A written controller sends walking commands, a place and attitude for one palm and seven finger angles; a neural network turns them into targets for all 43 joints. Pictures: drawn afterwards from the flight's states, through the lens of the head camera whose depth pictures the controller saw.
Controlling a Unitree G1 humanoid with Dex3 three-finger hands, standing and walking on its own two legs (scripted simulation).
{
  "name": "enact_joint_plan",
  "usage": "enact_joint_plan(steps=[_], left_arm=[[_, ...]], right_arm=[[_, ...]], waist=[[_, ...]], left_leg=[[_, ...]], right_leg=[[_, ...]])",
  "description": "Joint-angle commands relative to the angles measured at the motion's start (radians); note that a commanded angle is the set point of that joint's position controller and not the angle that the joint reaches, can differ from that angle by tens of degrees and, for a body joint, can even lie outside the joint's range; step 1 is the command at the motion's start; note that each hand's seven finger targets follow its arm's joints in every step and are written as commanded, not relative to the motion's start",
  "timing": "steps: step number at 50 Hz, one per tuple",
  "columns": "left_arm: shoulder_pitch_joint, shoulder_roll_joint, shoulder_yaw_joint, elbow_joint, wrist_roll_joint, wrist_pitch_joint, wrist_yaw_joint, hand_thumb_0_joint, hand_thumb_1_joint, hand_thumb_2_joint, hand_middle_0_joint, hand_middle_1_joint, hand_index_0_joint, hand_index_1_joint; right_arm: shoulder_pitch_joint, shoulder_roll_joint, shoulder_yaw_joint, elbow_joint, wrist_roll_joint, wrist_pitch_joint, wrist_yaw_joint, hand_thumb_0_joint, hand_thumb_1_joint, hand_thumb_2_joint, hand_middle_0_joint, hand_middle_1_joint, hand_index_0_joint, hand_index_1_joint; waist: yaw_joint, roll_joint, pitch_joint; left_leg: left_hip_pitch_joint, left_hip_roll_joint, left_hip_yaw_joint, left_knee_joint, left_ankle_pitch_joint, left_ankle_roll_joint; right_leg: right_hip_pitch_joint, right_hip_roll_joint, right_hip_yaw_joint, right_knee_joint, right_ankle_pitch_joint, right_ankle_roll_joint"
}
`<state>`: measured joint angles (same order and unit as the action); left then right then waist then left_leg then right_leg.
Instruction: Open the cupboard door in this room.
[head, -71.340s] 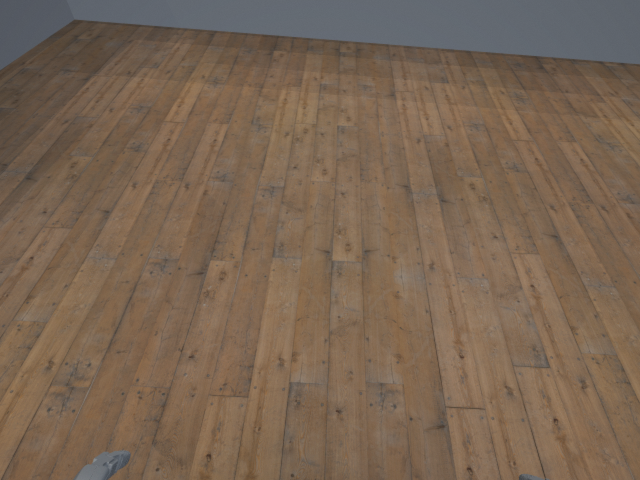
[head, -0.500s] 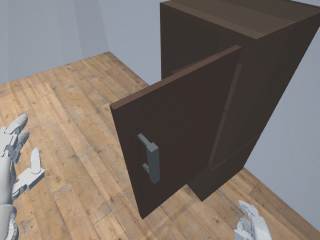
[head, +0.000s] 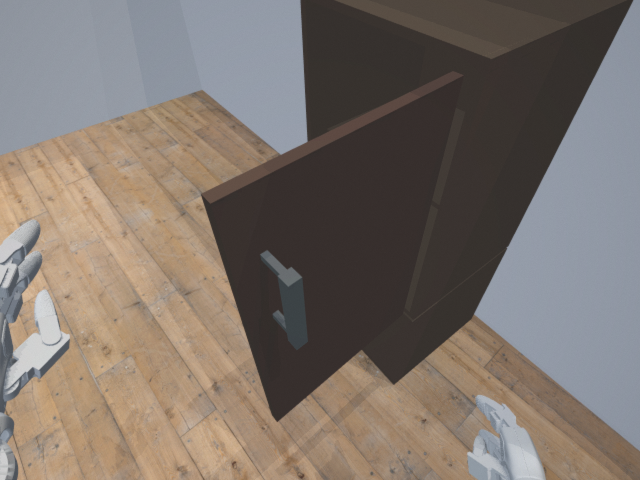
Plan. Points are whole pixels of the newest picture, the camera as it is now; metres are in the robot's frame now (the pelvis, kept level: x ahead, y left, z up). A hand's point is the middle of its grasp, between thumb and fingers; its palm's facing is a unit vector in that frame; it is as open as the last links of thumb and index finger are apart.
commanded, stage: step back with the hand held close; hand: left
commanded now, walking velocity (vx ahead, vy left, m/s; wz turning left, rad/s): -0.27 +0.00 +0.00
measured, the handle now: (284, 302) +0.31 +0.08 +0.08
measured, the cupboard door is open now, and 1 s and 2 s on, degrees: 93 93 93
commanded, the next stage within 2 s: stop stepping back and stand still in 0.96 s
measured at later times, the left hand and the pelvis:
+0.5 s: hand out of the picture +0.12 +0.29 +0.15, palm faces +0.41 -0.74 -0.53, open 7.4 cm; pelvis -0.07 +0.03 -0.02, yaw +0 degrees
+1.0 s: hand out of the picture +0.04 +0.29 +0.17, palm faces +0.42 -0.80 -0.42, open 7.4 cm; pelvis -0.17 +0.02 -0.01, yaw -1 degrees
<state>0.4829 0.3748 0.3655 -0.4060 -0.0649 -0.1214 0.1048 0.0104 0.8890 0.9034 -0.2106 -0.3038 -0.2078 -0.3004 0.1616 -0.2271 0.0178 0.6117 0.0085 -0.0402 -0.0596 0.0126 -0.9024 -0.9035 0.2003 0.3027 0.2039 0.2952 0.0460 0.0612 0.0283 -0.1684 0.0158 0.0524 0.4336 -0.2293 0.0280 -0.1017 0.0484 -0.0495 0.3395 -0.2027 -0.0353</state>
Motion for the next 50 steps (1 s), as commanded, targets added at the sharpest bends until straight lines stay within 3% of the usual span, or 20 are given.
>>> enact_joint_plan(steps=[1, 7, 11, 15, 18, 21, 23, 25, 28, 30, 32, 34, 35, 37, 38, 39, 41, 43, 48, 50], left_arm=[[0.01, 0.174, 0.098, -0.213, 0.008, -0.065, 0.019, 0.0, 0.9, 0.9, -0.2, -0.3, -0.2, -0.3], [0.074, 0.238, 0.176, -0.291, 0.005, -0.073, 0.039, 0.0, 0.9, 0.9, -0.2, -0.3, -0.2, -0.3], [0.106, 0.242, 0.193, -0.323, 0.006, -0.082, 0.047, 0.0, 0.9, 0.9, -0.2, -0.3, -0.2, -0.3], [0.12, 0.227, 0.195, -0.336, 0.018, -0.095, 0.053, 0.0, 0.9, 0.9, -0.2, -0.3, -0.2, -0.3], [0.103, 0.216, 0.203, -0.325, 0.032, -0.109, 0.055, 0.0, 0.9, 0.9, -0.2, -0.3, -0.2, -0.3], [0.057, 0.199, 0.193, -0.304, 0.047, -0.117, 0.057, 0.0, 0.9, 0.9, -0.2, -0.3, -0.2, -0.3], [0.045, 0.212, 0.202, -0.284, 0.05, -0.121, 0.058, 0.0, 0.9, 0.9, -0.2, -0.3, -0.2, -0.3], [0.024, 0.191, 0.173, -0.301, 0.043, -0.125, 0.054, 0.0, 0.9, 0.9, -0.2, -0.3, -0.2, -0.3], [0.003, 0.205, 0.162, -0.349, 0.037, -0.133, 0.06, 0.0, 0.9, 0.9, -0.2, -0.3, -0.2, -0.3], [-0.016, 0.212, 0.152, -0.375, 0.039, -0.141, 0.071, 0.0, 0.9, 0.9, -0.2, -0.3, -0.2, -0.3], [-0.008, 0.23, 0.174, -0.375, 0.038, -0.141, 0.079, 0.0, 0.9, 0.9, -0.2, -0.3, -0.2, -0.3], [0.017, 0.249, 0.205, -0.377, 0.034, -0.141, 0.083, 0.0, 0.9, 0.9, -0.2, -0.3, -0.2, -0.3], [0.009, 0.243, 0.203, -0.395, 0.033, -0.147, 0.081, 0.0, 0.9, 0.9, -0.2, -0.3, -0.2, -0.3], [0.023, 0.252, 0.249, -0.4, 0.039, -0.168, 0.08, 0.0, 0.9, 0.9, -0.2, -0.3, -0.2, -0.3], [0.019, 0.264, 0.256, -0.37, 0.045, -0.174, 0.079, 0.0, 0.9, 0.9, -0.2, -0.3, -0.2, -0.3], [0.022, 0.251, 0.262, -0.338, 0.048, -0.178, 0.079, 0.0, 0.9, 0.9, -0.2, -0.3, -0.2, -0.3], [0.027, 0.231, 0.237, -0.327, 0.029, -0.169, 0.079, 0.0, 0.9, 0.9, -0.2, -0.3, -0.2, -0.3], [0.065, 0.207, 0.205, -0.335, 0.021, -0.156, 0.08, 0.0, 0.9, 0.9, -0.2, -0.3, -0.2, -0.3], [0.006, 0.187, 0.125, -0.38, 0.005, -0.132, 0.066, 0.0, 0.9, 0.9, -0.2, -0.3, -0.2, -0.3], [0.0, 0.212, 0.142, -0.39, -0.009, -0.142, 0.06, 0.0, 0.9, 0.9, -0.2, -0.3, -0.2, -0.3]], right_arm=[[-0.085, -0.123, -0.059, -0.177, 0.002, -0.026, -0.017, 0.0, -0.9, -0.9, 0.2, 0.3, 0.2, 0.3], [-0.082, -0.112, -0.073, -0.211, 0.011, -0.005, -0.025, 0.0, -0.9, -0.9, 0.2, 0.3, 0.2, 0.3], [-0.079, -0.118, -0.077, -0.227, 0.011, -0.006, -0.03, 0.0, -0.9, -0.9, 0.2, 0.3, 0.2, 0.3], [-0.071, -0.131, -0.077, -0.232, 0.006, -0.023, -0.029, 0.0, -0.9, -0.9, 0.2, 0.3, 0.2, 0.3], [-0.068, -0.138, -0.079, -0.234, 0.002, -0.044, -0.029, 0.0, -0.9, -0.9, 0.2, 0.3, 0.2, 0.3], [-0.051, -0.14, -0.08, -0.227, 0.001, -0.061, -0.027, 0.0, -0.9, -0.9, 0.2, 0.3, 0.2, 0.3], [-0.046, -0.141, -0.084, -0.223, 0.001, -0.067, -0.027, 0.0, -0.9, -0.9, 0.2, 0.3, 0.2, 0.3], [-0.034, -0.131, -0.083, -0.214, 0.003, -0.075, -0.023, 0.0, -0.9, -0.9, 0.2, 0.3, 0.2, 0.3], [-0.026, -0.126, -0.09, -0.192, 0.0, -0.08, -0.021, 0.0, -0.9, -0.9, 0.2, 0.3, 0.2, 0.3], [-0.013, -0.109, -0.079, -0.169, -0.003, -0.082, -0.015, 0.0, -0.9, -0.9, 0.2, 0.3, 0.2, 0.3], [-0.02, -0.096, -0.07, -0.166, -0.005, -0.084, -0.015, 0.0, -0.9, -0.9, 0.2, 0.3, 0.2, 0.3], [-0.032, -0.104, -0.072, -0.167, -0.005, -0.081, -0.022, 0.0, -0.9, -0.9, 0.2, 0.3, 0.2, 0.3], [-0.049, -0.12, -0.07, -0.18, -0.006, -0.081, -0.026, 0.0, -0.9, -0.9, 0.2, 0.3, 0.2, 0.3], [-0.067, -0.124, -0.072, -0.186, -0.017, -0.104, -0.03, 0.0, -0.9, -0.9, 0.2, 0.3, 0.2, 0.3], [-0.066, -0.118, -0.077, -0.178, -0.024, -0.113, -0.031, 0.0, -0.9, -0.9, 0.2, 0.3, 0.2, 0.3], [-0.056, -0.113, -0.08, -0.165, -0.026, -0.119, -0.025, 0.0, -0.9, -0.9, 0.2, 0.3, 0.2, 0.3], [-0.044, -0.102, -0.087, -0.145, -0.019, -0.128, -0.012, 0.0, -0.9, -0.9, 0.2, 0.3, 0.2, 0.3], [-0.055, -0.104, -0.092, -0.147, -0.009, -0.135, -0.006, 0.0, -0.9, -0.9, 0.2, 0.3, 0.2, 0.3], [-0.05, -0.101, -0.072, -0.121, -0.013, -0.139, 0.007, 0.0, -0.9, -0.9, 0.2, 0.3, 0.2, 0.3], [-0.042, -0.092, -0.069, -0.11, -0.015, -0.139, 0.013, 0.0, -0.9, -0.9, 0.2, 0.3, 0.2, 0.3]], waist=[[-0.026, -0.013, -0.13], [-0.026, -0.068, -0.216], [-0.023, -0.008, -0.2], [-0.021, 0.085, -0.161], [-0.02, 0.128, -0.115], [-0.03, 0.091, -0.057], [-0.034, 0.023, -0.046], [-0.046, -0.062, -0.071], [-0.051, -0.108, -0.091], [-0.059, -0.162, -0.113], [-0.057, -0.187, -0.13], [-0.057, -0.095, -0.12], [-0.05, 0.024, -0.087], [-0.037, 0.276, -0.118], [-0.045, 0.259, -0.099], [-0.044, 0.203, -0.1], [-0.039, 0.06, -0.113], [-0.029, 0.071, -0.147], [-0.034, 0.235, -0.181], [-0.023, 0.201, -0.232]], left_leg=[[0.07, 0.054, -0.072, 0.005, 0.246, 0.013], [0.022, 0.078, -0.083, 0.021, 0.334, 0.013], [-0.052, 0.099, -0.122, -0.007, 0.292, 0.019], [-0.203, 0.147, -0.171, -0.096, 0.114, 0.043], [-0.384, 0.192, -0.221, -0.194, -0.167, 0.075], [-0.5, 0.217, -0.244, -0.224, -0.357, 0.094], [-0.487, 0.193, -0.241, -0.193, -0.371, 0.084], [-0.363, 0.127, -0.194, -0.107, -0.322, 0.048], [-0.141, 0.04, -0.124, 0.135, -0.254, 0.006], [-0.033, 0.005, -0.089, 0.32, -0.149, -0.01], [-0.045, 0.001, -0.086, 0.297, -0.106, -0.011], [-0.065, 0.041, -0.135, 0.134, -0.065, 0.001], [-0.137, 0.093, -0.214, 0.016, -0.056, 0.022], [-0.405, 0.3, -0.433, -0.287, -0.317, 0.107], [-0.512, 0.354, -0.486, -0.378, -0.463, 0.138], [-0.553, 0.368, -0.463, -0.385, -0.493, 0.142], [-0.324, 0.3, -0.347, -0.283, -0.261, 0.12], [-0.208, 0.261, -0.271, -0.27, -0.219, 0.09], [-0.125, 0.187, -0.177, -0.376, -0.238, -0.017], [-0.03, 0.161, -0.136, -0.314, -0.103, -0.064]], right_leg=[[-0.089, -0.147, 0.147, -0.027, 0.296, 0.024], [-0.047, -0.142, 0.138, 0.066, 0.395, 0.028], [-0.052, -0.123, 0.131, 0.114, 0.304, 0.025], [-0.014, -0.08, 0.104, 0.204, 0.122, 0.033], [0.058, -0.049, 0.079, 0.314, 0.016, 0.042], [0.074, -0.044, 0.08, 0.357, -0.046, 0.043], [0.046, -0.048, 0.098, 0.305, -0.037, 0.033], [-0.067, -0.082, 0.153, 0.192, -0.07, 0.01], [-0.333, -0.192, 0.291, -0.011, -0.298, -0.057], [-0.433, -0.292, 0.341, -0.057, -0.23, -0.092], [-0.382, -0.299, 0.293, -0.009, -0.058, -0.083], [-0.364, -0.232, 0.228, 0.091, -0.01, -0.046], [-0.341, -0.141, 0.182, 0.171, -0.059, -0.005], [-0.099, 0.012, 0.07, 0.555, -0.213, 0.052], [-0.047, 0.032, 0.102, 0.774, -0.272, 0.05], [-0.034, 0.036, 0.116, 0.88, -0.27, 0.049], [-0.198, 0.013, 0.103, 0.786, -0.291, 0.041], [-0.211, 0.012, 0.058, 0.681, -0.301, 0.043], [-0.082, 0.059, -0.053, 0.338, -0.379, 0.01], [-0.049, 0.037, -0.051, 0.08, -0.33, -0.01]])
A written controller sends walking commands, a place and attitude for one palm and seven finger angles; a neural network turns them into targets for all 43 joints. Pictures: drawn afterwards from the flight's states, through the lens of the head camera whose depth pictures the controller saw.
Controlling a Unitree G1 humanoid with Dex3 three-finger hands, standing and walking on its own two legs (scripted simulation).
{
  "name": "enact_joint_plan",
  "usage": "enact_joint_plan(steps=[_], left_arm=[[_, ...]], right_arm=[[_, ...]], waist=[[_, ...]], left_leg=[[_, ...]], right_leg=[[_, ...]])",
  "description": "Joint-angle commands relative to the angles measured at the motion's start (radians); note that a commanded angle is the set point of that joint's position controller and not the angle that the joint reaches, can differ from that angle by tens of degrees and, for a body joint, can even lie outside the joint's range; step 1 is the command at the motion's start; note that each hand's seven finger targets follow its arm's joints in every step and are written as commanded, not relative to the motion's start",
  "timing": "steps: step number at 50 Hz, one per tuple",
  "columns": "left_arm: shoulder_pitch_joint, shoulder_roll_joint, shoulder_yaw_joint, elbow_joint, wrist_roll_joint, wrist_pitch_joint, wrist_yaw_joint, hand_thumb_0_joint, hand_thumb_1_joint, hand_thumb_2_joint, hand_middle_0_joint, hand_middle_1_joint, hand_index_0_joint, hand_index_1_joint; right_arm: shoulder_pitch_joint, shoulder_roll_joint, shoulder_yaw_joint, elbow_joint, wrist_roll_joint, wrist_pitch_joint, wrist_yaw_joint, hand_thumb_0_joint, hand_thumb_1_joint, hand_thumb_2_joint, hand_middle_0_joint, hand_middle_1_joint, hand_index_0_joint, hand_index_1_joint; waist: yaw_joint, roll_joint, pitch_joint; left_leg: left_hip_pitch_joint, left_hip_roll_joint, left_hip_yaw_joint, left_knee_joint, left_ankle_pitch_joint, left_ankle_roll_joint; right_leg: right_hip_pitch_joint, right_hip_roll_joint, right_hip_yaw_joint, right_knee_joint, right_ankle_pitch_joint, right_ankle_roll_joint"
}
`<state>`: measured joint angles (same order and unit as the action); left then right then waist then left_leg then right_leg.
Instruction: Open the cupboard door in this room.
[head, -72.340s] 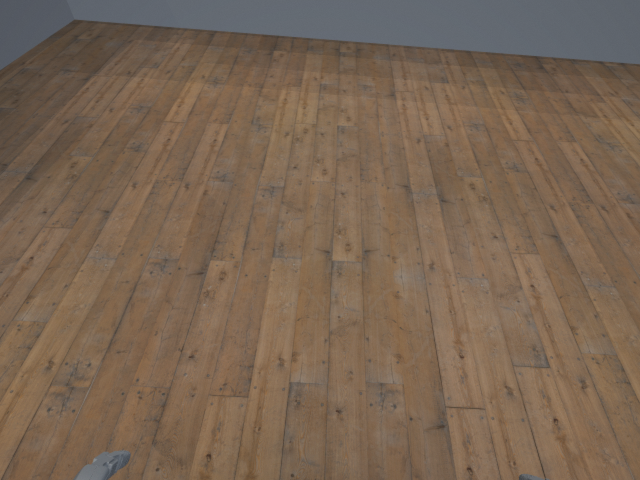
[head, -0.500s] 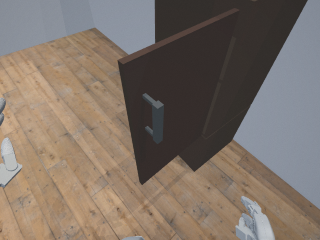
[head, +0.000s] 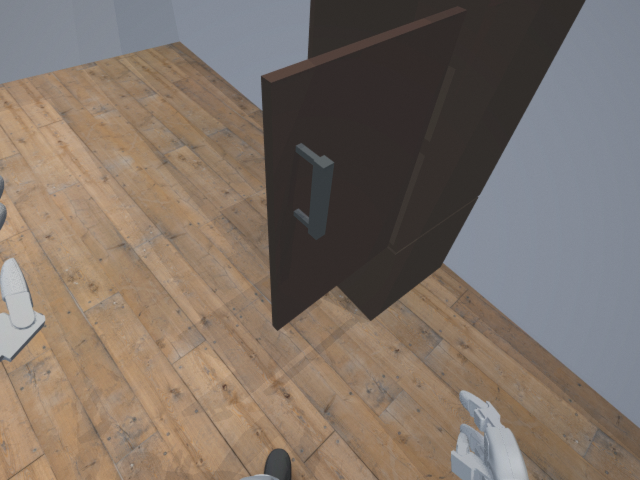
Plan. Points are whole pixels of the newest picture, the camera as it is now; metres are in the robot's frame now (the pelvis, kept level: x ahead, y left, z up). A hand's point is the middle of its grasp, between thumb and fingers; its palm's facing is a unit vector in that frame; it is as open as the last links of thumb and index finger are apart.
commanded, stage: stop stepping back and stand still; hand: left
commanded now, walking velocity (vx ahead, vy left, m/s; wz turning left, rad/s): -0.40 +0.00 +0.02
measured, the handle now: (310, 193) +0.47 +0.07 +0.09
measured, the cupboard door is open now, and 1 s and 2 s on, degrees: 93 93 93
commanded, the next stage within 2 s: let the arm hang, fingers relaxed in 1.20 s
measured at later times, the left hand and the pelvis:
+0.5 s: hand out of the picture +0.08 +0.22 +0.16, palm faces +0.32 -0.79 -0.52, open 7.4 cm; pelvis -0.11 -0.03 +0.00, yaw -2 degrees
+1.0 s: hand out of the picture +0.06 +0.24 +0.17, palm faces +0.44 -0.73 -0.52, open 7.4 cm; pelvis -0.13 -0.02 -0.01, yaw +1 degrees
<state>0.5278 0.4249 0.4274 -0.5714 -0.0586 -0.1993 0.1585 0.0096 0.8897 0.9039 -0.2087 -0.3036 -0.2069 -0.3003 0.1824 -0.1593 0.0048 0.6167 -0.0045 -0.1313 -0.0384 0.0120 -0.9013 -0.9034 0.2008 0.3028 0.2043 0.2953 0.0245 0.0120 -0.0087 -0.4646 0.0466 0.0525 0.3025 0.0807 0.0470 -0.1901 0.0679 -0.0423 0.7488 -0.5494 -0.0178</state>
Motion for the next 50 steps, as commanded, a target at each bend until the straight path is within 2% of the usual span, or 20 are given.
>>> enact_joint_plan(steps=[1, 3, 5, 7, 9, 11, 12, 14, 17, 20, 21, 23, 28, 34, 36, 38, 44, 46, 48, 50], left_arm=[[-0.043, 0.199, 0.109, -0.23, -0.017, -0.072, 0.004, 0.0, 0.9, 0.9, -0.2, -0.3, -0.2, -0.3], [-0.045, 0.271, 0.165, -0.255, -0.024, -0.092, 0.007, 0.0, 0.9, 0.9, -0.2, -0.3, -0.2, -0.3], [-0.057, 0.343, 0.234, -0.284, -0.016, -0.104, 0.009, 0.0, 0.9, 0.9, -0.2, -0.3, -0.2, -0.3], [0.011, 0.226, 0.169, -0.202, -0.003, -0.055, -0.018, 0.0, 0.9, 0.9, -0.2, -0.3, -0.2, -0.3], [0.01, 0.206, 0.166, -0.159, -0.014, -0.026, -0.014, 0.0, 0.9, 0.9, -0.2, -0.3, -0.2, -0.3], [-0.019, 0.194, 0.139, -0.157, -0.015, -0.025, -0.009, 0.0, 0.9, 0.9, -0.2, -0.3, -0.2, -0.3], [-0.071, 0.191, 0.127, -0.146, -0.013, -0.033, -0.007, 0.0, 0.9, 0.9, -0.2, -0.3, -0.2, -0.3], [-0.05, 0.182, 0.107, -0.043, -0.003, -0.023, -0.007, 0.0, 0.9, 0.9, -0.2, -0.3, -0.2, -0.3], [0.04, 0.187, 0.124, -0.099, 0.008, -0.022, 0.004, 0.0, 0.9, 0.9, -0.2, -0.3, -0.2, -0.3], [0.11, 0.187, 0.124, -0.151, 0.027, -0.04, -0.003, 0.0, 0.9, 0.9, -0.2, -0.3, -0.2, -0.3], [0.112, 0.194, 0.124, -0.16, 0.033, -0.041, -0.005, 0.0, 0.9, 0.9, -0.2, -0.3, -0.2, -0.3], [0.015, 0.236, 0.15, -0.222, 0.025, -0.048, -0.003, 0.0, 0.9, 0.9, -0.2, -0.3, -0.2, -0.3], [-0.131, 0.191, 0.102, -0.047, 0.038, -0.07, -0.009, 0.0, 0.9, 0.9, -0.2, -0.3, -0.2, -0.3], [-0.083, 0.136, 0.064, -0.003, 0.05, -0.066, 0.027, 0.0, 0.9, 0.9, -0.2, -0.3, -0.2, -0.3], [-0.066, 0.132, 0.064, -0.066, 0.04, -0.074, 0.025, 0.0, 0.9, 0.9, -0.2, -0.3, -0.2, -0.3], [-0.084, 0.164, 0.092, -0.139, 0.048, -0.088, 0.027, 0.0, 0.9, 0.9, -0.2, -0.3, -0.2, -0.3], [-0.069, 0.186, 0.116, -0.134, 0.054, -0.072, 0.021, 0.0, 0.9, 0.9, -0.2, -0.3, -0.2, -0.3], [-0.048, 0.188, 0.121, -0.089, 0.048, -0.063, 0.017, 0.0, 0.9, 0.9, -0.2, -0.3, -0.2, -0.3], [-0.047, 0.196, 0.123, -0.039, 0.04, -0.048, 0.012, 0.0, 0.9, 0.9, -0.2, -0.3, -0.2, -0.3], [-0.054, 0.167, 0.119, -0.027, 0.032, -0.066, 0.008, 0.0, 0.9, 0.9, -0.2, -0.3, -0.2, -0.3]], right_arm=[[-0.054, -0.152, -0.055, -0.106, -0.004, -0.04, -0.008, 0.0, -0.9, -0.9, 0.2, 0.3, 0.2, 0.3], [-0.061, -0.126, -0.044, -0.083, 0.005, -0.016, -0.019, 0.0, -0.9, -0.9, 0.2, 0.3, 0.2, 0.3], [-0.106, -0.128, -0.014, -0.134, -0.011, -0.038, -0.023, 0.0, -0.9, -0.9, 0.2, 0.3, 0.2, 0.3], [-0.095, -0.14, -0.028, -0.161, 0.026, -0.027, -0.035, 0.0, -0.9, -0.9, 0.2, 0.3, 0.2, 0.3], [-0.088, -0.152, -0.019, -0.141, 0.023, -0.019, -0.053, 0.0, -0.9, -0.9, 0.2, 0.3, 0.2, 0.3], [-0.045, -0.188, -0.028, -0.133, 0.02, -0.039, -0.05, 0.0, -0.9, -0.9, 0.2, 0.3, 0.2, 0.3], [-0.017, -0.184, -0.032, -0.127, 0.019, -0.053, -0.037, 0.0, -0.9, -0.9, 0.2, 0.3, 0.2, 0.3], [-0.042, -0.177, -0.031, -0.106, 0.005, -0.069, -0.035, 0.0, -0.9, -0.9, 0.2, 0.3, 0.2, 0.3], [-0.078, -0.172, -0.032, -0.13, 0.004, -0.053, -0.035, 0.0, -0.9, -0.9, 0.2, 0.3, 0.2, 0.3], [-0.099, -0.175, -0.042, -0.166, 0.0, -0.031, -0.032, 0.0, -0.9, -0.9, 0.2, 0.3, 0.2, 0.3], [-0.101, -0.163, -0.046, -0.172, 0.0, -0.021, -0.029, 0.0, -0.9, -0.9, 0.2, 0.3, 0.2, 0.3], [-0.097, -0.182, -0.065, -0.145, -0.013, -0.003, -0.028, 0.0, -0.9, -0.9, 0.2, 0.3, 0.2, 0.3], [-0.037, -0.16, -0.052, -0.103, -0.01, -0.022, -0.05, 0.0, -0.9, -0.9, 0.2, 0.3, 0.2, 0.3], [-0.014, -0.156, -0.046, -0.095, -0.015, -0.07, -0.082, 0.0, -0.9, -0.9, 0.2, 0.3, 0.2, 0.3], [0.0, -0.178, -0.053, -0.12, -0.015, -0.072, -0.077, 0.0, -0.9, -0.9, 0.2, 0.3, 0.2, 0.3], [-0.009, -0.191, -0.057, -0.138, -0.005, -0.068, -0.063, 0.0, -0.9, -0.9, 0.2, 0.3, 0.2, 0.3], [-0.042, -0.171, -0.048, -0.105, -0.005, -0.074, -0.043, 0.0, -0.9, -0.9, 0.2, 0.3, 0.2, 0.3], [-0.039, -0.169, -0.053, -0.108, -0.001, -0.064, -0.037, 0.0, -0.9, -0.9, 0.2, 0.3, 0.2, 0.3], [-0.052, -0.16, -0.062, -0.127, 0.011, -0.057, -0.03, 0.0, -0.9, -0.9, 0.2, 0.3, 0.2, 0.3], [-0.018, -0.164, -0.07, -0.088, 0.009, -0.048, -0.024, 0.0, -0.9, -0.9, 0.2, 0.3, 0.2, 0.3]], waist=[[-0.003, 0.152, -0.202], [0.001, -0.135, -0.168], [0.012, -0.139, -0.137], [-0.01, -0.204, -0.127], [-0.048, -0.044, -0.118], [-0.039, 0.266, -0.189], [-0.031, 0.28, -0.165], [-0.031, 0.121, -0.05], [-0.017, 0.137, -0.033], [-0.003, 0.221, -0.011], [0.001, 0.111, 0.001], [-0.001, -0.242, 0.024], [-0.064, -0.079, 0.012], [-0.021, -0.114, -0.059], [-0.032, -0.003, -0.056], [-0.028, 0.206, -0.034], [-0.029, 0.241, 0.058], [-0.022, 0.063, 0.002], [-0.019, -0.23, -0.025], [-0.032, -0.13, -0.048]], left_leg=[[0.338, 0.09, -0.081, -0.044, -0.308, -0.104], [0.352, -0.017, -0.05, 0.438, -0.356, -0.098], [0.089, -0.04, -0.035, 0.661, -0.489, -0.083], [0.01, -0.038, -0.041, 0.516, -0.368, -0.049], [0.248, -0.072, 0.003, 0.255, -0.112, -0.019], [0.498, 0.115, -0.231, 0.133, 0.409, 0.074], [0.462, 0.194, -0.348, 0.071, 0.37, 0.112], [0.242, 0.228, -0.454, -0.079, -0.144, 0.124], [-0.012, 0.133, -0.286, -0.215, -0.67, 0.043], [-0.225, 0.043, -0.139, -0.108, -0.787, -0.007], [-0.221, -0.022, -0.079, 0.108, -0.727, -0.023], [-0.131, -0.11, -0.074, 0.856, -0.54, -0.066], [0.001, 0.004, -0.042, 0.73, -0.341, -0.054], [0.23, -0.063, 0.085, 0.157, -0.48, 0.0], [0.285, 0.009, -0.042, -0.006, -0.535, 0.035], [0.344, 0.245, -0.366, -0.059, -0.436, 0.113], [0.098, 0.17, -0.132, 0.042, -0.354, 0.072], [0.05, 0.096, -0.065, 0.233, -0.328, 0.03], [-0.077, -0.06, -0.015, 0.632, -0.584, -0.031], [-0.038, -0.02, -0.077, 0.76, -0.527, -0.041]], right_leg=[[-0.01, -0.041, -0.009, -0.492, 0.1, -0.049], [-0.235, -0.338, 0.232, -0.593, 0.402, -0.122], [-0.11, -0.425, 0.222, -0.466, 0.776, -0.163], [0.093, -0.298, 0.093, -0.292, 1.017, -0.091], [0.011, -0.229, 0.027, -0.164, 0.989, -0.03], [-0.151, -0.074, -0.003, 0.106, 0.388, 0.049], [-0.192, -0.042, 0.059, 0.187, -0.001, 0.044], [-0.162, -0.061, 0.088, 0.151, -0.034, 0.033], [0.089, -0.035, -0.017, -0.025, 0.052, 0.015], [0.282, -0.032, -0.054, -0.191, 0.064, -0.008], [0.211, -0.106, 0.043, -0.329, -0.005, -0.038], [-0.248, -0.5, 0.628, -0.698, -0.311, -0.187], [-0.3, -0.324, 0.267, -0.603, -0.2, -0.093], [-0.072, -0.277, 0.192, -0.499, -0.086, -0.078], [-0.076, -0.192, 0.138, -0.33, -0.004, -0.028], [-0.255, -0.077, -0.033, -0.005, 0.149, 0.03], [-0.037, -0.07, -0.064, -0.159, 0.207, 0.031], [0.112, -0.106, 0.058, -0.325, 0.295, -0.005], [0.092, -0.406, 0.54, -0.497, 0.379, -0.137], [0.048, -0.386, 0.445, -0.519, 0.345, -0.091]])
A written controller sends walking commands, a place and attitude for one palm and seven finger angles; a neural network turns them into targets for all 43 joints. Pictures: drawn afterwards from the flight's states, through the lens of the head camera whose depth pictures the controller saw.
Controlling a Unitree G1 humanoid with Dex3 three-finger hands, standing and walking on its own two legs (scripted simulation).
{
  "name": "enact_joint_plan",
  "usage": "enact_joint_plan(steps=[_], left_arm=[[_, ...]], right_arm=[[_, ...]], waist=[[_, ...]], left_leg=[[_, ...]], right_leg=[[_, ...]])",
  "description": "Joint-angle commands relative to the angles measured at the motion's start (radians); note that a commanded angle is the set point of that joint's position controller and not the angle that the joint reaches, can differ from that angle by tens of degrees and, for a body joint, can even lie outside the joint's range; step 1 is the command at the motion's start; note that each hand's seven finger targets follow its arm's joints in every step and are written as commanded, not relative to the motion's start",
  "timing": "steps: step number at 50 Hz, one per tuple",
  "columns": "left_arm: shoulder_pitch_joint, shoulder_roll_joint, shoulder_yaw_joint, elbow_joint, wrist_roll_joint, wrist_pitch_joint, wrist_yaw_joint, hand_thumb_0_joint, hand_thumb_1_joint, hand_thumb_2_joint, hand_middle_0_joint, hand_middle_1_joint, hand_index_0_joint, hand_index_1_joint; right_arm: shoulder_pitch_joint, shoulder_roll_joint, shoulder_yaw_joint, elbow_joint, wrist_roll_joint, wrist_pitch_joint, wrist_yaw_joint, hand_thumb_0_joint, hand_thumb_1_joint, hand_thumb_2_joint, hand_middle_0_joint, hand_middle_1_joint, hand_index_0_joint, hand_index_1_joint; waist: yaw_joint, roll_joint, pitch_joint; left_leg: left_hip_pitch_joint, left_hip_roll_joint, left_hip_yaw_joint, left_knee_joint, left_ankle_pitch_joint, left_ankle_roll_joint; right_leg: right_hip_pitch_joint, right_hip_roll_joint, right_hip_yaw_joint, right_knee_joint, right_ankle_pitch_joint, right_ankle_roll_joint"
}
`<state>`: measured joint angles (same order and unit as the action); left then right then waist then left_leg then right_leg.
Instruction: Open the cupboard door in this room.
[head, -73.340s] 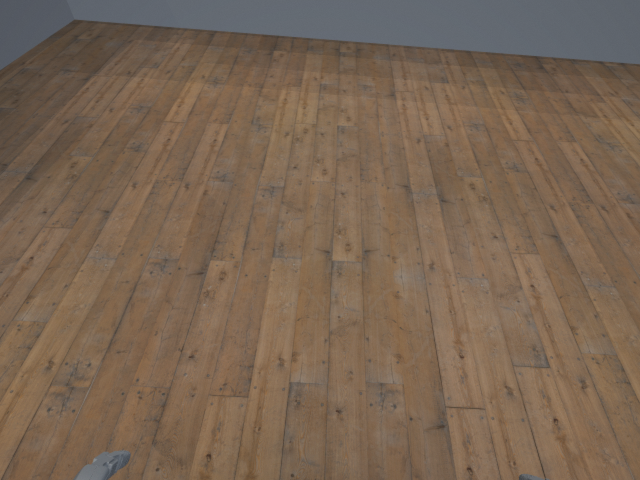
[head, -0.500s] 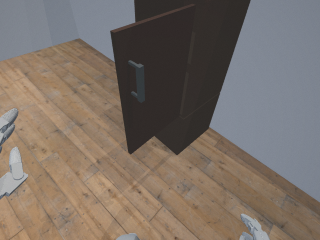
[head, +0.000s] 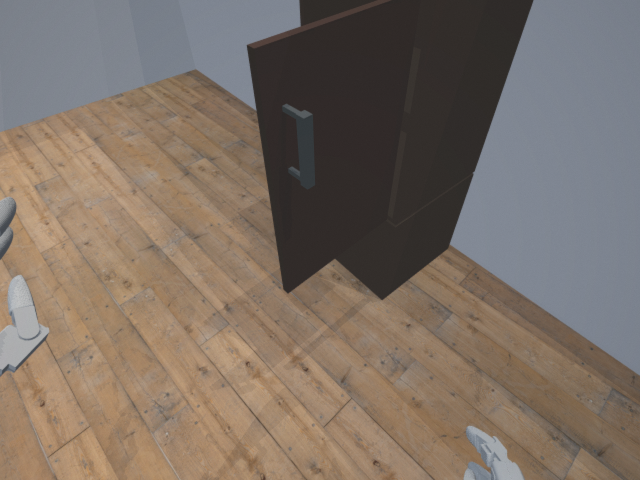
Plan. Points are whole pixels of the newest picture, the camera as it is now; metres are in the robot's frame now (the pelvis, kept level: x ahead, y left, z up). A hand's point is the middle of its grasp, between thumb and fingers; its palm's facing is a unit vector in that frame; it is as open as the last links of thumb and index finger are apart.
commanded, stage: stop stepping back and stand still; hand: left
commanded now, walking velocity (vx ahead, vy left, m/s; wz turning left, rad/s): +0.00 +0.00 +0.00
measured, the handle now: (298, 147) +0.61 +0.08 +0.10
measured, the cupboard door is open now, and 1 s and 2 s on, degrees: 93 93 93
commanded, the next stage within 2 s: let the arm hang, fingers relaxed in 0.20 s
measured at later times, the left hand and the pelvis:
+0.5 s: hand (146, 456) +0.17 +0.24 -0.08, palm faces +0.02 -0.93 -0.38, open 7.4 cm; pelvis +0.01 +0.02 +0.00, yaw +1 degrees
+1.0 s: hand out of the picture -0.01 +0.22 -0.15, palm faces +0.04 -0.96 -0.26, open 7.3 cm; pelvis +0.01 +0.02 +0.02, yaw +1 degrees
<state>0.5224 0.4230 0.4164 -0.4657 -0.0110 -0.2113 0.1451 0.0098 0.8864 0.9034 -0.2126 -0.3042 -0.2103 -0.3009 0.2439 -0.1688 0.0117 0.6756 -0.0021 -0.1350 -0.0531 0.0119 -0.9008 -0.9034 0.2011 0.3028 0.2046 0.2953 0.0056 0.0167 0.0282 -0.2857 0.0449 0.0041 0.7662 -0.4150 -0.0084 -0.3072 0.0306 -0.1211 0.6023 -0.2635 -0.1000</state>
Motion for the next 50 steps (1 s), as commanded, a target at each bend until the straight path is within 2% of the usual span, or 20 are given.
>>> enact_joint_plan(steps=[1, 4, 6, 8, 9, 12, 14, 15, 17, 19, 20, 22, 23, 24, 27, 29, 31, 34, 41, 50], left_arm=[[-0.026, 0.176, 0.14, -0.124, -0.015, -0.058, 0.022, 0.0, 0.9, 0.9, -0.2, -0.3, -0.2, -0.3], [-0.005, 0.168, 0.136, -0.138, -0.014, -0.073, 0.025, 0.0, 0.9, 0.9, -0.2, -0.3, -0.2, -0.3], [-0.018, 0.161, 0.125, -0.167, -0.017, -0.073, 0.029, 0.0, 0.9, 0.9, -0.2, -0.3, -0.2, -0.3], [-0.022, 0.168, 0.123, -0.209, -0.02, -0.071, 0.037, 0.0, 0.9, 0.9, -0.2, -0.3, -0.2, -0.3], [-0.019, 0.158, 0.112, -0.221, -0.022, -0.072, 0.038, 0.0, 0.9, 0.9, -0.2, -0.3, -0.2, -0.3], [-0.042, 0.166, 0.117, -0.277, -0.018, -0.079, 0.039, 0.0, 0.9, 0.9, -0.2, -0.3, -0.2, -0.3], [0.033, 0.168, 0.133, -0.173, -0.02, -0.063, 0.034, 0.0, 0.9, 0.9, -0.2, -0.3, -0.2, -0.3], [-0.081, -0.012, -0.289, 0.575, 0.068, 0.113, -0.121, 0.0, 0.9, 0.9, -0.2, -0.3, -0.2, -0.3], [-0.057, -0.073, -0.288, 0.621, 0.043, 0.204, -0.148, 0.0, 0.9, 0.9, -0.2, -0.3, -0.2, -0.3], [-0.132, -0.065, -0.306, 0.693, 0.045, 0.195, -0.148, 0.0, 0.9, 0.9, -0.2, -0.3, -0.2, -0.3], [-0.158, -0.04, -0.31, 0.746, 0.047, 0.189, -0.147, 0.0, 0.9, 0.9, -0.2, -0.3, -0.2, -0.3], [-0.231, 0.0, -0.317, 0.864, 0.051, 0.179, -0.145, 0.0, 0.9, 0.9, -0.2, -0.3, -0.2, -0.3], [-0.278, 0.019, -0.321, 0.924, 0.049, 0.181, -0.141, 0.0, 0.9, 0.9, -0.2, -0.3, -0.2, -0.3], [-0.3, 0.006, -0.332, 0.989, 0.043, 0.185, -0.138, 0.0, 0.9, 0.9, -0.2, -0.3, -0.2, -0.3], [-0.324, -0.031, -0.368, 1.141, 0.031, 0.196, -0.127, 0.0, 0.9, 0.9, -0.2, -0.3, -0.2, -0.3], [-0.301, -0.06, -0.383, 1.236, 0.023, 0.199, -0.122, 0.0, 0.9, 0.9, -0.2, -0.3, -0.2, -0.3], [-0.273, -0.075, -0.388, 1.325, 0.018, 0.198, -0.12, 0.0, 0.9, 0.9, -0.2, -0.3, -0.2, -0.3], [-0.253, -0.1, -0.377, 1.409, 0.02, 0.198, -0.117, 0.0, 0.9, 0.9, -0.2, -0.3, -0.2, -0.3], [-0.262, -0.12, -0.383, 1.528, 0.018, 0.193, -0.116, 0.0, 0.9, 0.9, -0.2, -0.3, -0.2, -0.3], [-0.227, -0.141, -0.384, 1.587, 0.015, 0.196, -0.108, 0.0, 0.9, 0.9, -0.2, -0.3, -0.2, -0.3]], right_arm=[[-0.089, -0.137, -0.058, -0.147, 0.001, -0.041, -0.008, 0.0, -0.9, -0.9, 0.2, 0.3, 0.2, 0.3], [-0.123, -0.125, -0.042, -0.166, -0.001, -0.029, -0.019, 0.0, -0.9, -0.9, 0.2, 0.3, 0.2, 0.3], [-0.135, -0.126, -0.039, -0.177, -0.005, -0.034, -0.026, 0.0, -0.9, -0.9, 0.2, 0.3, 0.2, 0.3], [-0.121, -0.141, -0.046, -0.173, -0.009, -0.041, -0.032, 0.0, -0.9, -0.9, 0.2, 0.3, 0.2, 0.3], [-0.11, -0.142, -0.045, -0.179, -0.01, -0.042, -0.032, 0.0, -0.9, -0.9, 0.2, 0.3, 0.2, 0.3], [-0.127, -0.181, -0.06, -0.207, -0.003, -0.038, -0.029, 0.0, -0.9, -0.9, 0.2, 0.3, 0.2, 0.3], [-0.12, -0.161, -0.053, -0.195, 0.007, -0.032, -0.03, 0.0, -0.9, -0.9, 0.2, 0.3, 0.2, 0.3], [-0.159, -0.358, -0.097, 0.036, -0.005, -0.047, 0.064, 0.0, -0.9, -0.9, 0.2, 0.3, 0.2, 0.3], [-0.08, -0.262, -0.084, 0.008, 0.004, 0.035, 0.054, 0.0, -0.9, -0.9, 0.2, 0.3, 0.2, 0.3], [-0.08, -0.247, -0.068, 0.007, -0.01, 0.049, 0.052, 0.0, -0.9, -0.9, 0.2, 0.3, 0.2, 0.3], [-0.086, -0.25, -0.062, 0.008, -0.012, 0.054, 0.052, 0.0, -0.9, -0.9, 0.2, 0.3, 0.2, 0.3], [-0.07, -0.248, -0.062, 0.04, -0.008, 0.077, 0.048, 0.0, -0.9, -0.9, 0.2, 0.3, 0.2, 0.3], [-0.065, -0.247, -0.063, 0.056, -0.011, 0.095, 0.05, 0.0, -0.9, -0.9, 0.2, 0.3, 0.2, 0.3], [-0.071, -0.239, -0.061, 0.083, -0.017, 0.108, 0.05, 0.0, -0.9, -0.9, 0.2, 0.3, 0.2, 0.3], [-0.061, -0.182, -0.034, 0.152, -0.023, 0.133, 0.05, 0.0, -0.9, -0.9, 0.2, 0.3, 0.2, 0.3], [-0.076, -0.163, -0.02, 0.191, -0.024, 0.136, 0.047, 0.0, -0.9, -0.9, 0.2, 0.3, 0.2, 0.3], [-0.072, -0.148, -0.013, 0.233, -0.022, 0.139, 0.041, 0.0, -0.9, -0.9, 0.2, 0.3, 0.2, 0.3], [-0.025, -0.124, -0.019, 0.284, -0.023, 0.146, 0.034, 0.0, -0.9, -0.9, 0.2, 0.3, 0.2, 0.3], [0.086, -0.107, -0.027, 0.385, -0.021, 0.149, 0.028, 0.0, -0.9, -0.9, 0.2, 0.3, 0.2, 0.3], [0.127, -0.065, -0.02, 0.445, -0.022, 0.147, 0.023, 0.0, -0.9, -0.9, 0.2, 0.3, 0.2, 0.3]], waist=[[-0.015, -0.103, -0.088], [-0.006, -0.119, -0.111], [0.008, -0.138, -0.091], [0.0, -0.07, -0.086], [-0.003, -0.021, -0.081], [0.021, 0.169, -0.068], [0.014, 0.13, -0.071], [-0.05, 0.161, 0.013], [-0.02, 0.149, -0.067], [-0.004, -0.014, -0.126], [0.0, -0.112, -0.142], [-0.017, -0.318, -0.176], [-0.029, -0.318, -0.139], [-0.032, -0.264, -0.113], [-0.037, -0.011, -0.095], [-0.015, 0.124, -0.078], [-0.004, 0.169, -0.048], [-0.005, 0.156, -0.036], [-0.021, -0.052, 0.022], [-0.017, -0.032, 0.055]], left_leg=[[-0.209, -0.007, -0.024, 0.262, 0.004, 0.007], [-0.099, -0.012, 0.032, 0.045, 0.049, 0.009], [-0.033, -0.026, 0.06, -0.104, 0.066, 0.022], [0.073, -0.034, 0.068, -0.266, 0.155, 0.029], [0.118, -0.027, 0.047, -0.332, 0.189, 0.032], [0.092, 0.146, -0.183, -0.47, 0.225, 0.093], [-0.006, 0.125, -0.138, -0.467, 0.216, 0.079], [-0.153, 0.114, -0.138, -0.321, 0.426, 0.088], [-0.115, 0.131, -0.107, -0.335, 0.464, 0.089], [-0.128, 0.13, -0.165, -0.319, 0.458, 0.104], [-0.109, 0.105, -0.151, -0.296, 0.459, 0.092], [-0.022, 0.017, -0.072, -0.209, 0.342, 0.049], [-0.012, -0.008, -0.047, -0.19, 0.262, 0.038], [0.011, -0.011, -0.039, -0.183, 0.223, 0.036], [0.08, 0.008, -0.05, -0.278, 0.322, 0.03], [0.044, 0.046, -0.098, -0.355, 0.353, 0.04], [0.004, 0.048, -0.105, -0.4, 0.273, 0.037], [-0.001, 0.042, -0.098, -0.416, 0.182, 0.036], [0.053, 0.034, -0.07, -0.415, 0.18, 0.039], [0.058, 0.033, -0.062, -0.434, 0.196, 0.043]], right_leg=[[0.164, -0.33, 0.464, -0.349, 0.109, -0.019], [0.144, -0.274, 0.294, -0.322, 0.167, -0.027], [0.114, -0.253, 0.272, -0.351, 0.04, -0.021], [0.087, -0.235, 0.256, -0.352, -0.05, 0.006], [0.072, -0.212, 0.245, -0.331, -0.084, 0.026], [0.08, -0.086, 0.183, -0.171, -0.018, 0.099], [0.161, -0.068, 0.165, -0.169, 0.037, 0.107], [0.052, -0.12, 0.092, -0.02, 0.189, 0.082], [0.076, -0.104, 0.119, 0.01, 0.073, 0.079], [0.118, -0.101, 0.125, -0.019, 0.094, 0.067], [0.151, -0.116, 0.141, -0.06, 0.174, 0.059], [0.143, -0.219, 0.227, -0.171, 0.301, 0.008], [0.113, -0.252, 0.233, -0.197, 0.31, -0.024], [0.083, -0.259, 0.236, -0.204, 0.308, -0.038], [0.066, -0.212, 0.211, -0.211, 0.198, 0.004], [0.119, -0.16, 0.181, -0.209, 0.129, 0.041], [0.16, -0.147, 0.184, -0.244, 0.059, 0.042], [0.174, -0.152, 0.179, -0.298, -0.006, 0.034], [0.099, -0.161, 0.179, -0.365, -0.108, 0.028], [0.086, -0.156, 0.179, -0.354, -0.099, 0.032]])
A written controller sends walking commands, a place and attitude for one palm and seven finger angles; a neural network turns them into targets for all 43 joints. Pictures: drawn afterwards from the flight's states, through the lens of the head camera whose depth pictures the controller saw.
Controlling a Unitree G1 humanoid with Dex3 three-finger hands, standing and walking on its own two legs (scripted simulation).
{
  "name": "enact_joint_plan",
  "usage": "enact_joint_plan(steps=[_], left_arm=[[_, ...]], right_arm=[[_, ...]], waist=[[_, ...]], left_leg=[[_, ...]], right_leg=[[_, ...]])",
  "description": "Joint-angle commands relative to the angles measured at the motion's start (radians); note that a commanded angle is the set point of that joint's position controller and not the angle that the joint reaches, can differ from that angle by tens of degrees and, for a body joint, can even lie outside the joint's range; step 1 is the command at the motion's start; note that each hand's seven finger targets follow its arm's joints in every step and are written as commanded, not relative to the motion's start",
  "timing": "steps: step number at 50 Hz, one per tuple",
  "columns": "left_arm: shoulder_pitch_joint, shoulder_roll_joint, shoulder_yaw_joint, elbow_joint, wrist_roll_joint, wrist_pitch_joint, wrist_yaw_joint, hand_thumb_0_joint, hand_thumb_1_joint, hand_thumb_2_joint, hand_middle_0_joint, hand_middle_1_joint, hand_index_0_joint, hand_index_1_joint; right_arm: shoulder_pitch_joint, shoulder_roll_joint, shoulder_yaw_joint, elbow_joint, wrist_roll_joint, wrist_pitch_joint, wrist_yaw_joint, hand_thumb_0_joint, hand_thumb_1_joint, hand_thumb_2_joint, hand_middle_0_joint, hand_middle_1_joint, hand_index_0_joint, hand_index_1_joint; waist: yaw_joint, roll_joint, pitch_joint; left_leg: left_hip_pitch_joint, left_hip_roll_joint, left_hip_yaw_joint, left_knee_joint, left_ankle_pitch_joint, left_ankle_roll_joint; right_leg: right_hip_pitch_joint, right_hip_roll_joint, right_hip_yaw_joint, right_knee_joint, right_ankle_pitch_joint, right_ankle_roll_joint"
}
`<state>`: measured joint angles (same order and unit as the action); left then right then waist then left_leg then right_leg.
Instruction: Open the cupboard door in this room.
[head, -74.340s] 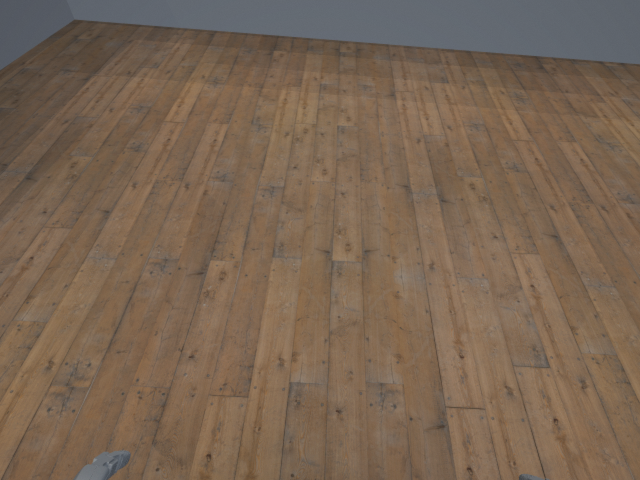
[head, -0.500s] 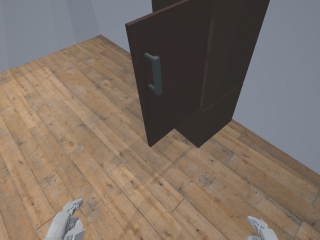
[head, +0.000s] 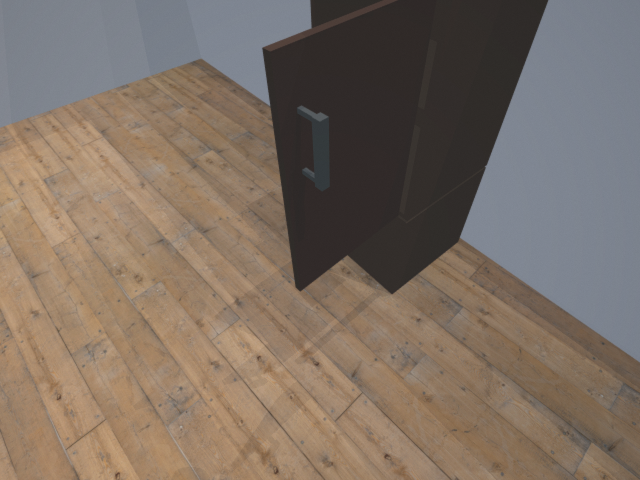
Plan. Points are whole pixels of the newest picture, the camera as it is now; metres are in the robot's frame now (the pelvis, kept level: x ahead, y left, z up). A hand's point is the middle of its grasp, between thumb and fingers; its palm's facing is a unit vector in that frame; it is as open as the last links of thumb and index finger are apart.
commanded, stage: let the arm hang, fingers relaxed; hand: left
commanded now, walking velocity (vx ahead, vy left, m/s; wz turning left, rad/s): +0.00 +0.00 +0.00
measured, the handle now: (313, 149) +0.60 +0.04 +0.08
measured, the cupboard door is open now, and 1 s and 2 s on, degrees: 93 93 93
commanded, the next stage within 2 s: look to check the result in 0.40 s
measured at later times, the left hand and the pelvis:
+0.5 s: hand out of the picture +0.03 +0.19 -0.17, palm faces +0.01 -0.98 -0.22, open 7.3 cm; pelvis +0.02 +0.01 +0.00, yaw -1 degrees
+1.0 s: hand out of the picture +0.09 +0.21 -0.16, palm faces -0.01 -0.96 -0.29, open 7.4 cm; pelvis +0.04 +0.00 +0.00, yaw -1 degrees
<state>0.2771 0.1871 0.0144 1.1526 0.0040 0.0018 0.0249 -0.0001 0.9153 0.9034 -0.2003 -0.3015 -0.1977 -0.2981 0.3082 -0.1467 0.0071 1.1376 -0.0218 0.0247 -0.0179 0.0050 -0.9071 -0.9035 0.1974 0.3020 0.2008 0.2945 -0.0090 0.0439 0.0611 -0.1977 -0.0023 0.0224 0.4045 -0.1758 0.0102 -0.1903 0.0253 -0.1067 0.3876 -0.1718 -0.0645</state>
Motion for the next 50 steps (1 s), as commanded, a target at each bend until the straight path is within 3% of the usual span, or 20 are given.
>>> enact_joint_plan(steps=[1, 9, 15, 22, 28, 50], left_arm=[[0.019, 0.092, 0.017, -0.028, 0.001, -0.017, 0.012, 0.0, 0.9, 0.9, -0.2, -0.3, -0.2, -0.3], [0.025, 0.076, 0.019, -0.019, 0.003, -0.016, 0.013, 0.0, 0.9, 0.9, -0.2, -0.3, -0.2, -0.3], [0.021, 0.071, 0.02, -0.018, 0.003, -0.022, 0.012, 0.0, 0.9, 0.9, -0.2, -0.3, -0.2, -0.3], [0.007, 0.086, 0.021, -0.02, 0.003, -0.03, 0.011, 0.0, 0.9, 0.9, -0.2, -0.3, -0.2, -0.3], [-0.01, 0.116, 0.025, -0.025, 0.005, -0.034, 0.01, 0.0, 0.9, 0.9, -0.2, -0.3, -0.2, -0.3], [-0.124, 0.24, 0.038, -0.05, 0.005, -0.05, 0.002, 0.0, 0.9, 0.9, -0.2, -0.3, -0.2, -0.3]], right_arm=[[0.064, -0.086, -0.014, -0.014, -0.003, -0.013, -0.013, 0.0, -0.9, -0.9, 0.2, 0.3, 0.2, 0.3], [0.061, -0.071, -0.015, -0.004, -0.004, -0.019, -0.015, 0.0, -0.9, -0.9, 0.2, 0.3, 0.2, 0.3], [0.043, -0.082, -0.017, -0.008, -0.002, -0.029, -0.018, 0.0, -0.9, -0.9, 0.2, 0.3, 0.2, 0.3], [0.018, -0.113, -0.023, -0.014, 0.001, -0.036, -0.02, 0.0, -0.9, -0.9, 0.2, 0.3, 0.2, 0.3], [-0.017, -0.144, -0.027, -0.018, 0.003, -0.035, -0.017, 0.0, -0.9, -0.9, 0.2, 0.3, 0.2, 0.3], [-0.159, -0.273, -0.037, -0.039, 0.003, -0.042, -0.01, 0.0, -0.9, -0.9, 0.2, 0.3, 0.2, 0.3]], waist=[[-0.002, -0.056, 0.036], [0.002, -0.018, 0.043], [0.005, 0.012, 0.022], [0.001, -0.03, -0.01], [0.002, -0.035, 0.0], [0.0, -0.033, -0.078]], left_leg=[[-0.036, 0.082, -0.08, -0.078, -0.048, 0.024], [-0.055, 0.086, -0.087, -0.107, -0.079, 0.024], [-0.049, 0.1, -0.095, -0.123, -0.038, 0.025], [-0.001, 0.105, -0.099, -0.115, 0.032, 0.027], [0.019, 0.104, -0.093, -0.111, 0.05, 0.028], [0.091, 0.121, -0.096, -0.122, 0.158, 0.019]], right_leg=[[-0.036, -0.148, 0.165, -0.137, -0.19, -0.002], [-0.026, -0.139, 0.165, -0.116, -0.167, 0.002], [0.01, -0.135, 0.155, -0.09, -0.072, 0.004], [0.025, -0.138, 0.154, -0.085, -0.014, 0.004], [0.021, -0.142, 0.156, -0.1, -0.002, 0.004], [0.111, -0.167, 0.165, -0.116, 0.203, 0.009]])
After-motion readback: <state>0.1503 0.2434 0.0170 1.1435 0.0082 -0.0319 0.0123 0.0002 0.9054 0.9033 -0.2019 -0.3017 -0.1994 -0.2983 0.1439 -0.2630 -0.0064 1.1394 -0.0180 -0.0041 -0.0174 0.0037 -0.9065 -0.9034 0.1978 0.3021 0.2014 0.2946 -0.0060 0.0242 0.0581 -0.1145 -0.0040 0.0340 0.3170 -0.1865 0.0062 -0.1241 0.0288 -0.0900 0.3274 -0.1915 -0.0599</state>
